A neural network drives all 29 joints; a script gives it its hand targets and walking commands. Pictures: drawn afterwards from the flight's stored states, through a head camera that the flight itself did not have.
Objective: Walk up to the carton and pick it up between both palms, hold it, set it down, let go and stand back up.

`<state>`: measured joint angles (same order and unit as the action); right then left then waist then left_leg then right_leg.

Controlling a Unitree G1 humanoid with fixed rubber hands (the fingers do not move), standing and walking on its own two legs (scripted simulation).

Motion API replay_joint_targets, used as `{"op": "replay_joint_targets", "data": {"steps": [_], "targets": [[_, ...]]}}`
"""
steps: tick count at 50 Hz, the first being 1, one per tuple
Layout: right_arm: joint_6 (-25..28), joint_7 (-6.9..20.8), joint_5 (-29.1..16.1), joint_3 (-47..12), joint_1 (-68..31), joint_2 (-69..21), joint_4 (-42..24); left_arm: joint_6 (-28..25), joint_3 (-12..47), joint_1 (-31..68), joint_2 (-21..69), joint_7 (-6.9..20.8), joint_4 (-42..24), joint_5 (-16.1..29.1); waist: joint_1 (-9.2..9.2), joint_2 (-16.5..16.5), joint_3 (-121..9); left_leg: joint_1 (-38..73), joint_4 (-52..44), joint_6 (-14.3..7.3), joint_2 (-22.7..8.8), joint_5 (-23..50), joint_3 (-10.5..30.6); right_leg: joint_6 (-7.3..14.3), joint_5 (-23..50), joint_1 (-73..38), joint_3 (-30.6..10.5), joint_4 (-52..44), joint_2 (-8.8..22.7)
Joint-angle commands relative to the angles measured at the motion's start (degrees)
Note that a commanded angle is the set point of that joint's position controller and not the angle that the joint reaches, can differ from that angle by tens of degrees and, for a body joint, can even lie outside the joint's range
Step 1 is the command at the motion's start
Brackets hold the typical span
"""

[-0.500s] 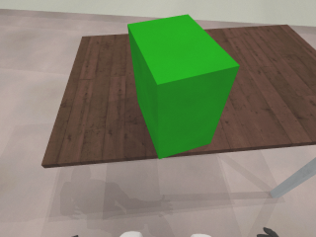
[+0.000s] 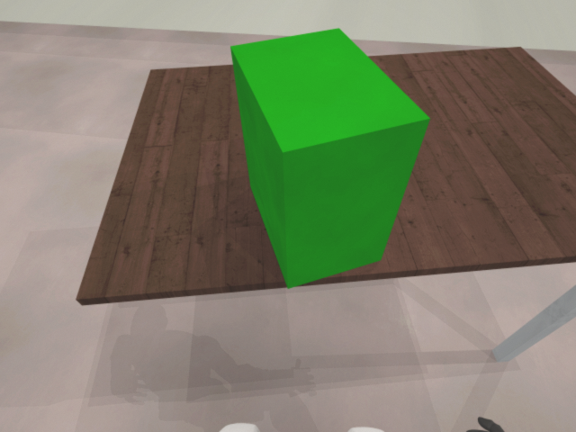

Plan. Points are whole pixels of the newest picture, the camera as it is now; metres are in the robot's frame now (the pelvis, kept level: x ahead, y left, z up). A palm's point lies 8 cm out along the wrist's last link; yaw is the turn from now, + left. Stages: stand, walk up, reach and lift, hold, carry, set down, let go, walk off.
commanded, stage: walk up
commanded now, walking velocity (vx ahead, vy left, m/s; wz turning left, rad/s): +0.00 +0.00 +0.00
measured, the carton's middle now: (312, 163) +0.46 -0.01 +0.12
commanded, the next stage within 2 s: none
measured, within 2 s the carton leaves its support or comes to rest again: neither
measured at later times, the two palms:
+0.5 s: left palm out of the picture -0.02 +0.23 -0.11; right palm out of the picture +0.04 -0.38 -0.14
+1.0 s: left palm out of the picture -0.17 +0.21 -0.14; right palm out of the picture -0.16 -0.39 -0.13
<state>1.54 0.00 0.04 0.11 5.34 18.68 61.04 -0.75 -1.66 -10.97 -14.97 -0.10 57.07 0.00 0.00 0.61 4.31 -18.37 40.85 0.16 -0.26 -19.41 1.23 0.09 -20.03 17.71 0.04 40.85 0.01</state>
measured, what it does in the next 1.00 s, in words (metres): walks backwards: right foot, then left foot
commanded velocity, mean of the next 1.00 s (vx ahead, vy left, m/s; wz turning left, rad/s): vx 0.00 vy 0.00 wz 0.00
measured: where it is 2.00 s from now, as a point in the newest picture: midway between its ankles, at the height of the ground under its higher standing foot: outside the picture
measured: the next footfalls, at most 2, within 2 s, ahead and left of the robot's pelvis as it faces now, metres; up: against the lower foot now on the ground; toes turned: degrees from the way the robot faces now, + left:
right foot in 0.34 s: -0.02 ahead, -0.13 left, +0.00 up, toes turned +1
left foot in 0.88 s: -0.20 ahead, +0.02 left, +0.00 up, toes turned +3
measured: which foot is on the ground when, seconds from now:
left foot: down 0.00-0.32, up 0.34-0.86, down 0.88-1.00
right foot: down 0.00-0.12, up 0.14-0.32, down 0.34-0.88, up 0.90-1.00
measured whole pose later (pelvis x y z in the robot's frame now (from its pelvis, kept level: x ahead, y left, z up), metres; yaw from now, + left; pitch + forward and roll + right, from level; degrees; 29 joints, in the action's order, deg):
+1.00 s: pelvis -0.25 -0.09 -0.03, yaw +7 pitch -4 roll +0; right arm -2.6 -1.6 0.6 3.5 14.7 21.6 47.3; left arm 4.0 -3.1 -8.0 -18.8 -0.9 44.4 0.0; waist 0.5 0.1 11.7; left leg -22.2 54.6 -2.6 3.3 -27.8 2.7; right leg 1.1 -29.3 36.3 1.9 68.3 -1.1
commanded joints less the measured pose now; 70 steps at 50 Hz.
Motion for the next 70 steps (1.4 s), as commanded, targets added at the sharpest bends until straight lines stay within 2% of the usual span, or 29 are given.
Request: {"op": "replay_joint_targets", "data": {"steps": [1,2,4,6,8,10,15,16,17,19,21,29,38,42,43,44,45,46,47,49,55,57,58,59,61,63,65,68,70], "targets": [[1.1,-0.6,0.7,2.5,-5.0,11.2,-4.2,-1.3,-1.8,6.0,-13.5,-0.2,-2.2,-0.9,-0.43,-2.3,-1.9,2.0,-16.0,-3.9,-5.2,2.4,7.6,3.9,3.4,-0.6,-9.8,-15.3,5.4],[1.0,-0.5,0.7,2.7,-3.5,11.7,-3.4,-1.1,-1.6,5.1,-13.9,-0.3,-1.1,-1.0,-0.13,-4.8,-2.8,4.1,-16.2,-3.6,-5.8,-1.1,7.3,3.5,2.3,-0.4,-9.3,-16.3,5.9],[0.1,-1.3,-1.5,3.4,-0.5,16.2,-6.8,1.3,-4.3,6.9,-18.7,-0.6,-5.6,0.1,1.54,-2.1,-1.1,-1.9,-6.7,-5.7,-7.3,33.3,10.4,5.5,27.8,-1.1,-3.8,0.4,3.5],[-0.6,-1.9,-0.8,5.2,3.0,18.4,-8.5,2.6,-4.1,5.9,-17.5,-0.9,-6.9,0.0,2.63,3.8,-5.1,-1.5,-12.6,-11.7,-13.6,34.2,18.9,3.8,16.3,-1.0,-0.2,11.4,-0.5],[-0.6,-2.4,0.3,6.6,-0.3,21.1,-10.8,3.9,-4.1,3.9,-16.5,-0.7,-7.6,-1.0,0.80,10.3,-4.6,-2.4,-16.4,-18.0,-21.1,35.8,27.7,2.3,-13.2,2.9,-2.0,22.3,-2.2],[-1.1,-3.0,0.7,6.5,-2.2,20.7,-13.3,4.1,-4.6,2.9,-16.5,-0.4,-10.0,-1.1,0.35,7.8,-3.9,-5.1,-16.3,-19.6,-22.7,31.3,27.1,2.6,-16.5,4.7,-4.1,27.2,-0.9],[-1.9,-2.9,0.0,6.5,-4.4,17.0,-17.6,3.1,-5.0,-3.7,-15.3,0.2,-8.0,-2.0,-3.78,5.9,-7.3,-5.3,-3.5,-9.6,-12.7,32.5,14.2,4.6,-2.8,-6.4,-0.6,-1.3,1.9],[-2.5,-3.1,-0.1,5.8,-8.7,14.1,-18.8,2.8,-5.8,-7.1,-17.8,0.0,-7.6,-2.6,-6.42,-2.1,-6.2,-10.0,10.9,-5.3,-4.0,20.8,8.4,3.7,8.4,-9.0,-10.5,-15.3,7.9],[-3.2,-3.4,-0.5,4.5,-4.1,10.1,-19.7,2.9,-5.7,-2.4,-22.2,0.4,-9.1,-2.4,-1.94,-18.7,-4.2,-19.3,20.7,-1.5,8.8,-16.6,2.9,9.1,25.1,-7.1,-26.8,-18.2,17.6],[-3.8,-4.6,-0.6,6.1,1.1,14.4,-17.5,1.9,-6.2,6.2,-24.5,-0.1,-11.8,-1.8,-1.21,-15.4,-3.5,-12.3,34.8,-1.7,9.0,-19.1,12.0,13.0,34.9,3.8,-26.1,-20.1,21.3],[-3.9,-4.7,-1.1,6.8,4.7,15.4,-16.8,2.5,-6.1,10.2,-21.4,-0.4,-13.5,-1.5,0.63,-8.8,-2.0,-13.5,36.0,-0.4,8.3,-13.3,9.8,7.3,32.0,0.3,-18.3,-18.1,15.4],[-2.3,-4.2,-0.8,5.4,3.7,15.3,-18.0,3.1,-6.8,-1.3,-19.6,-1.7,-16.1,-1.3,-5.82,-13.0,-9.4,-19.5,31.1,1.3,5.2,-14.0,4.7,14.8,52.6,-20.8,-17.9,-5.8,15.3],[-3.0,-3.1,0.6,6.8,11.6,15.0,-18.2,2.1,-6.7,2.6,-20.6,-1.5,-18.7,-1.8,-1.48,-11.1,-12.9,-8.6,27.1,-1.4,2.3,-13.6,1.9,17.5,20.6,-6.0,-20.6,-12.7,22.8],[-3.2,-1.3,1.3,7.4,20.8,14.3,-15.1,3.4,-6.3,7.9,-21.2,-0.6,-18.3,-1.6,3.28,-11.6,-13.3,7.7,5.3,-4.9,1.3,-8.0,-1.5,10.4,-6.8,7.6,-13.3,-13.0,16.3],[-3.4,-0.7,2.3,7.9,24.9,14.0,-13.4,3.5,-5.9,9.5,-20.2,-0.9,-18.2,-1.9,5.53,-9.4,-10.1,14.5,1.4,-8.1,0.3,-8.5,1.8,5.7,-13.3,19.5,-10.9,-9.8,14.3],[-3.4,-0.7,3.6,8.7,22.8,16.9,-14.1,3.9,-5.5,9.2,-18.0,-1.3,-19.9,-1.6,5.62,1.5,-7.4,8.7,-8.9,-12.0,-5.2,-17.2,17.1,3.5,-20.7,24.9,-6.1,5.2,6.9],[-3.5,-0.8,3.7,8.9,16.9,21.3,-18.0,3.5,-5.2,8.4,-14.9,-2.0,-19.6,-1.1,5.65,17.3,-0.7,-5.8,-22.6,-19.1,-20.1,-21.0,40.5,0.3,-18.7,27.5,1.2,23.9,-1.5],[-2.9,-1.2,3.5,9.3,10.4,25.3,-20.3,3.3,-6.4,13.1,-20.7,-2.4,-20.2,-2.3,6.92,11.9,2.8,-21.4,-29.8,-23.3,-24.4,-19.4,48.7,-0.4,-18.5,20.5,-4.9,35.5,-2.7],[-2.2,-1.9,3.0,8.9,2.6,23.9,-21.8,3.3,-7.0,10.5,-21.3,-2.0,-18.5,-1.6,1.78,4.3,4.7,-25.0,-27.1,-22.1,-20.4,-14.3,43.5,-0.7,-13.2,15.7,-8.8,42.0,-2.6],[-1.5,-2.5,2.6,7.8,-0.1,20.8,-22.9,2.9,-6.2,3.0,-18.5,-1.1,-14.4,-0.6,-0.59,1.7,1.1,-19.1,-16.5,-17.2,-11.2,0.6,27.6,-0.8,-9.5,13.9,-6.2,41.9,-3.3],[-2.8,-0.9,3.3,8.2,6.3,18.1,-23.3,0.1,-6.7,1.1,-18.5,-2.1,-14.2,-0.4,1.78,12.1,-3.1,-3.5,-11.2,-15.1,-8.5,6.6,26.4,0.2,-16.5,7.6,0.6,16.5,-0.6],[-3.4,-0.8,3.0,8.1,2.5,17.9,-23.3,-1.2,-6.5,-5.2,-17.5,-2.3,-10.4,-1.1,-2.36,11.1,-2.2,-16.8,-7.5,-11.3,-6.5,1.5,21.6,1.5,-5.0,-10.9,0.9,-2.6,-0.4],[-3.5,-1.2,2.0,7.4,3.1,14.7,-21.1,-1.9,-6.5,-6.8,-18.5,-2.3,-8.9,-2.0,-4.39,-1.2,-0.9,-22.8,5.0,-7.1,-3.6,-2.8,16.1,2.7,-9.5,-16.4,-11.0,-13.2,4.0],[-3.3,-1.8,2.0,6.3,7.3,11.0,-22.2,-2.5,-7.8,-5.7,-25.3,-2.5,-10.7,-2.7,-1.66,-14.9,-1.0,-27.8,19.8,-3.5,5.5,-15.0,8.3,7.5,-11.0,-12.1,-33.1,-19.3,16.5],[-3.2,-1.7,2.1,8.1,0.3,17.3,-22.5,-2.7,-8.8,1.5,-28.9,-3.2,-12.0,-1.6,-3.76,-7.2,5.0,-22.0,26.8,-2.1,5.2,-11.9,14.7,8.0,-21.2,5.6,-41.4,-28.2,22.9],[-3.6,-0.7,1.8,9.0,7.9,17.5,-17.9,-3.2,-7.6,7.3,-25.0,-3.8,-11.7,-1.9,1.88,-3.4,8.5,-20.7,28.1,-1.4,4.5,-5.9,13.2,4.2,-18.9,7.3,-32.6,-24.7,18.1],[-3.3,-0.2,1.1,8.7,11.2,16.8,-15.0,-3.4,-8.3,6.9,-24.2,-2.8,-11.6,-1.9,1.06,-8.1,3.8,-15.1,26.5,-0.3,4.3,-3.5,10.3,3.9,-21.9,4.6,-24.2,-22.9,14.0],[-2.2,-0.3,1.9,8.6,8.8,17.0,-14.8,-3.9,-7.9,3.7,-21.6,-2.2,-12.1,-2.5,-1.30,-8.0,0.8,-17.3,23.3,-0.3,1.9,-6.0,7.9,9.3,-23.8,-1.5,-25.4,-21.0,14.3],[-1.6,-0.6,1.6,7.4,6.0,16.3,-15.3,-4.1,-7.6,1.4,-21.4,-2.3,-10.9,-1.9,-2.63,-5.6,0.4,-20.8,18.4,0.3,1.3,-7.4,9.6,7.9,-15.0,-7.6,-27.1,-18.4,15.4]]}}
